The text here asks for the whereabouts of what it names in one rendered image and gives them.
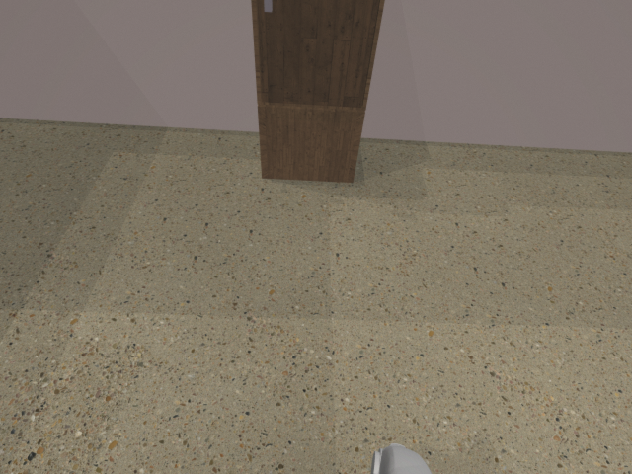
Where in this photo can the right robot thigh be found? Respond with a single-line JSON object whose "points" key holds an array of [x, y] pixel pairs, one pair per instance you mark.
{"points": [[398, 460]]}

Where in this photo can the cupboard door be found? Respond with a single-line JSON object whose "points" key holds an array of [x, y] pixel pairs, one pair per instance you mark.
{"points": [[316, 52]]}

